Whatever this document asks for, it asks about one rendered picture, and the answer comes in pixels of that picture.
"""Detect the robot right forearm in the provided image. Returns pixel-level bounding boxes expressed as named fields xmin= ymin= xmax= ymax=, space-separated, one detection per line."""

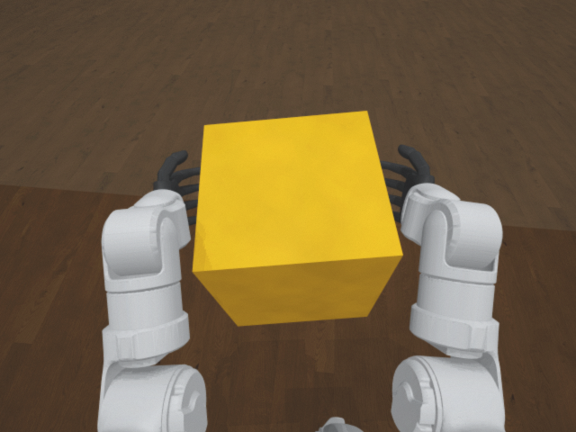
xmin=400 ymin=183 xmax=505 ymax=425

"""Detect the left robot upper arm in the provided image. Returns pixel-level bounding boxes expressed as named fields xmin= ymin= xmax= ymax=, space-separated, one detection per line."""
xmin=99 ymin=364 xmax=208 ymax=432

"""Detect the robot left hand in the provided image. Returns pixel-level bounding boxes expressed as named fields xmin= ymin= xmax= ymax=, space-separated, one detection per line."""
xmin=153 ymin=150 xmax=201 ymax=226

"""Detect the carton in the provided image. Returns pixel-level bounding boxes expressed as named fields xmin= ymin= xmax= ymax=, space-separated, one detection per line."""
xmin=193 ymin=111 xmax=403 ymax=327

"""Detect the right robot upper arm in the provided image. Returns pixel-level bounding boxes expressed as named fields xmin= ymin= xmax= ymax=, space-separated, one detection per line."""
xmin=391 ymin=355 xmax=506 ymax=432

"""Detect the robot right shin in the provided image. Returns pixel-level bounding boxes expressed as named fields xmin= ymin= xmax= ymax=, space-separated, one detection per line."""
xmin=323 ymin=417 xmax=345 ymax=428

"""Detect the robot left forearm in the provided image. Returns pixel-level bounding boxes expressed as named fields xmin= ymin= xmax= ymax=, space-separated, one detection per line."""
xmin=97 ymin=189 xmax=191 ymax=432

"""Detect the robot right hand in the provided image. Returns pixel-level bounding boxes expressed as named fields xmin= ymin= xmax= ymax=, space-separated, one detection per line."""
xmin=380 ymin=145 xmax=435 ymax=223

